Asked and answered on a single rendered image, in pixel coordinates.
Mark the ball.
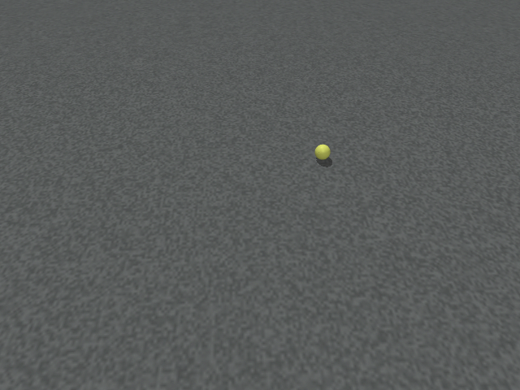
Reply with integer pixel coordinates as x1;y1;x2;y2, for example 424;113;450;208
315;145;331;160

